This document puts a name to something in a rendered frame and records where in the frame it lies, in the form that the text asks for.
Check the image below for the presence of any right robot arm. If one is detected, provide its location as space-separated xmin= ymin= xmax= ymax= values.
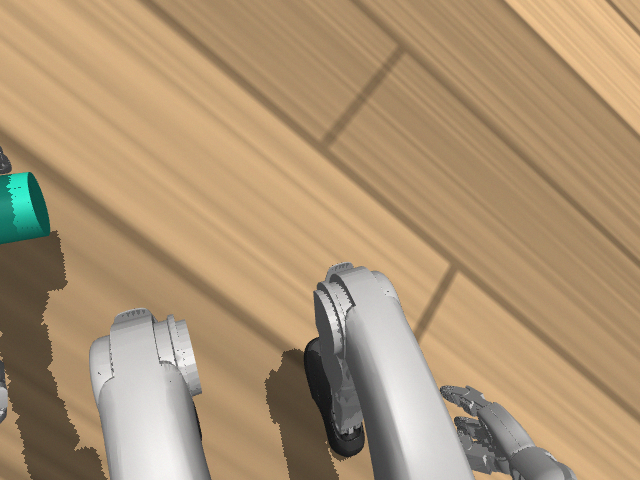
xmin=509 ymin=447 xmax=577 ymax=480

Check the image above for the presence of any can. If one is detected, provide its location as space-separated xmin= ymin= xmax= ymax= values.
xmin=0 ymin=172 xmax=50 ymax=244

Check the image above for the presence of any right robot hand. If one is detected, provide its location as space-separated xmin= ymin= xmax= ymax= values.
xmin=440 ymin=385 xmax=536 ymax=475

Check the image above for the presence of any right robot foot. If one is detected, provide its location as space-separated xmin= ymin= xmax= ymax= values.
xmin=304 ymin=337 xmax=365 ymax=457

